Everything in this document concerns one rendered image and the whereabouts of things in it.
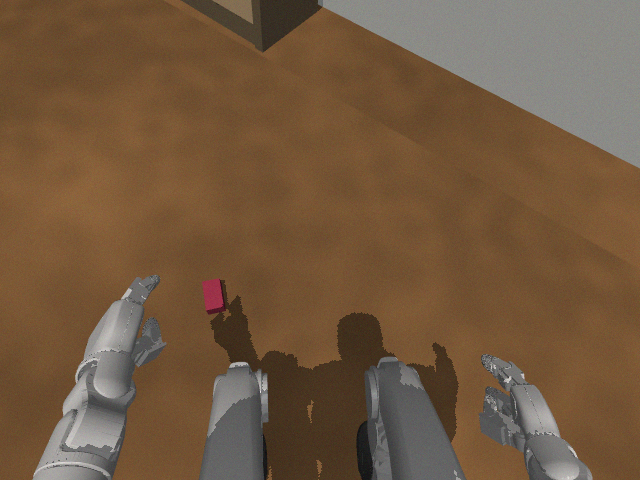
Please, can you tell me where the left robot arm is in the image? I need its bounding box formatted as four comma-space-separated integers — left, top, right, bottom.
32, 351, 136, 480

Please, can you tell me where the right robot foot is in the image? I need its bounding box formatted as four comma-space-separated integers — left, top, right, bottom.
357, 421, 373, 480

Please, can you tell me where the right robot hand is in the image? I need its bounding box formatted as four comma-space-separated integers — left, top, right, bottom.
479, 354, 561, 454

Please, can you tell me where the small box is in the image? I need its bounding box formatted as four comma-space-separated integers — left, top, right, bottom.
202, 278, 226, 315

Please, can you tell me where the right robot arm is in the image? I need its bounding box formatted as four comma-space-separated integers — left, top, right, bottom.
524, 435, 593, 480

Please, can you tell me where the left robot hand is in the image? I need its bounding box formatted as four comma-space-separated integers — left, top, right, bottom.
83, 275, 167, 367

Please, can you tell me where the bookshelf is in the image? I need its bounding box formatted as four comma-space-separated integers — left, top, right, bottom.
181, 0, 318, 52

